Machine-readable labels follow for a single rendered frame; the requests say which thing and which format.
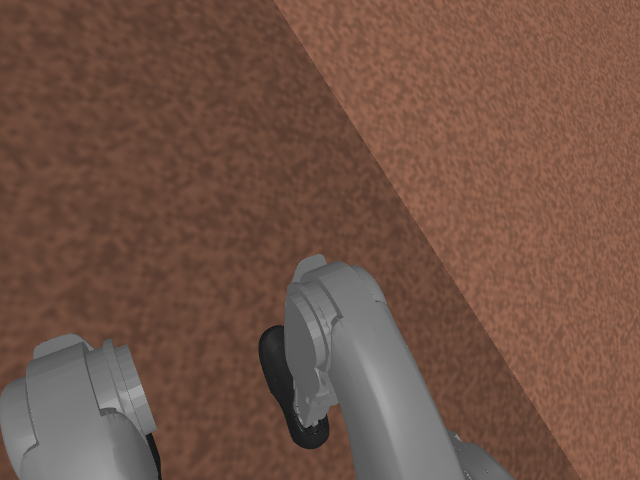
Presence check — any right robot foot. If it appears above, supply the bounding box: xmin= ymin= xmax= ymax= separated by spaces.
xmin=258 ymin=325 xmax=329 ymax=449

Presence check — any left robot foot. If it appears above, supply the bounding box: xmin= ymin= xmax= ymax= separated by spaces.
xmin=146 ymin=433 xmax=162 ymax=480

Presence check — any right robot hand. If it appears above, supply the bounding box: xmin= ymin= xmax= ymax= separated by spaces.
xmin=446 ymin=429 xmax=515 ymax=480

